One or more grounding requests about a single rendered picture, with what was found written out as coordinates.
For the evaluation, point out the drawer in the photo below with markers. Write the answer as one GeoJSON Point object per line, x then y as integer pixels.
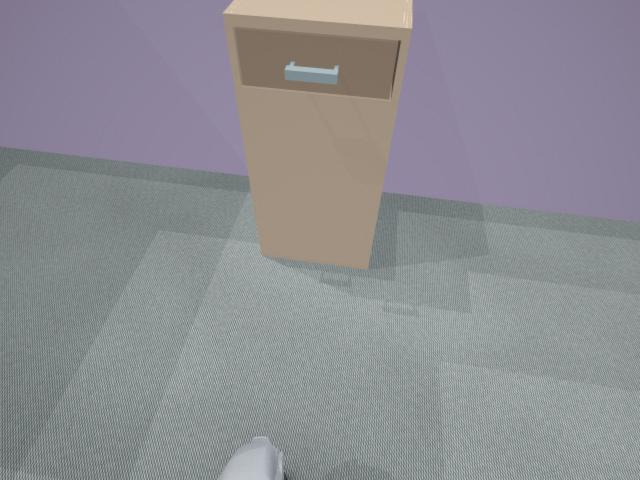
{"type": "Point", "coordinates": [366, 65]}

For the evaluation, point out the left robot thigh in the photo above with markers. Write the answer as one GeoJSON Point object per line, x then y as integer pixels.
{"type": "Point", "coordinates": [255, 461]}

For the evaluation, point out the robot left shin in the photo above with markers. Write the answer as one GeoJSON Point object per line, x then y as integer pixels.
{"type": "Point", "coordinates": [260, 439]}

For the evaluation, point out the cabinet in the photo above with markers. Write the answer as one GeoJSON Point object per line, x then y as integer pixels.
{"type": "Point", "coordinates": [317, 161]}

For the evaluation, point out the handle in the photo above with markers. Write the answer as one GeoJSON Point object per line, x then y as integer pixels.
{"type": "Point", "coordinates": [308, 74]}

